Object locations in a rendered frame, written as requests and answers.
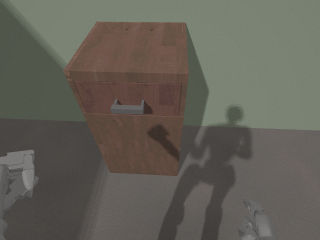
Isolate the handle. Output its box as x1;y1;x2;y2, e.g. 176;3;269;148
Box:
110;99;145;115

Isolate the left robot hand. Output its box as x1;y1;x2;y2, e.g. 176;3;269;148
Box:
0;150;39;219

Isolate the drawer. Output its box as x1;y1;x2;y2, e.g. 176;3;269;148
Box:
74;81;181;117

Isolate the cabinet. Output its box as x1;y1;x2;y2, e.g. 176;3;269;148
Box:
63;21;189;176

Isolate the right robot hand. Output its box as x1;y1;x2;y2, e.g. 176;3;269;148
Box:
238;197;278;240

